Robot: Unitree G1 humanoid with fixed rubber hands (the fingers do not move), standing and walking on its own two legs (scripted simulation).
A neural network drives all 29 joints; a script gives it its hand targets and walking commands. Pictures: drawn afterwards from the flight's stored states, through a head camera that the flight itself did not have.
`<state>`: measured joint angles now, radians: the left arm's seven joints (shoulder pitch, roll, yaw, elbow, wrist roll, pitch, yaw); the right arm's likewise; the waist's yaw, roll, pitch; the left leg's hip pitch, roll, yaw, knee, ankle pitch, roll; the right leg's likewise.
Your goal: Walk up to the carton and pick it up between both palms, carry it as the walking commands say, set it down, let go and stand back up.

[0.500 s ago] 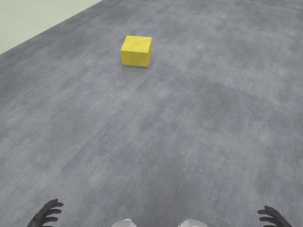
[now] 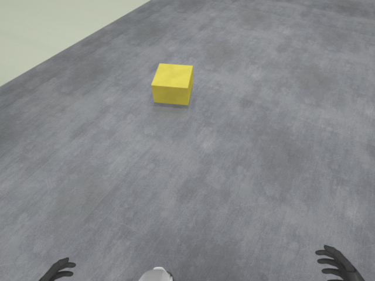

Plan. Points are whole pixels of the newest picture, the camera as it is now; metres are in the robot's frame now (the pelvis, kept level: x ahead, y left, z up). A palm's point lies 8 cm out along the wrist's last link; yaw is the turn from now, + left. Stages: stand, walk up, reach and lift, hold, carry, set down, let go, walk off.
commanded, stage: walk up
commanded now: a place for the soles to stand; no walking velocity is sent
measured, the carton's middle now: (173, 83) +1.55 +0.12 -0.67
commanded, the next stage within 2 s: none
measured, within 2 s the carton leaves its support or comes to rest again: neither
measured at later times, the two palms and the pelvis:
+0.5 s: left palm (68, 198) +0.31 +0.32 -0.06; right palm (314, 192) +0.33 -0.32 -0.09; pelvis +0.22 +0.00 +0.01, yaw +1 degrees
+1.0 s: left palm (86, 141) +0.51 +0.33 -0.08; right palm (284, 139) +0.52 -0.30 -0.11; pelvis +0.42 +0.01 -0.02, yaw +2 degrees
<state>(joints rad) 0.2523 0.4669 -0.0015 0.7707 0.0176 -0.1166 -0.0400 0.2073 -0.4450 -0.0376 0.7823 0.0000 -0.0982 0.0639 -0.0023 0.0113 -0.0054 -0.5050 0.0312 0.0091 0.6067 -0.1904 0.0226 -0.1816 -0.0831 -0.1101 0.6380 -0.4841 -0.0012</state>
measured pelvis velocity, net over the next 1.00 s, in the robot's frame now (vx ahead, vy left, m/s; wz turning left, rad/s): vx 0.42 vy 0.01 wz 0.04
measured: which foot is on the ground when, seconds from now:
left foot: down 0.00-0.30, up 0.32-0.60, down 0.62-0.90, up 0.92-1.00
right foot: down 0.00-0.00, up 0.02-0.24, down 0.26-0.64, up 0.66-0.86, down 0.88-1.00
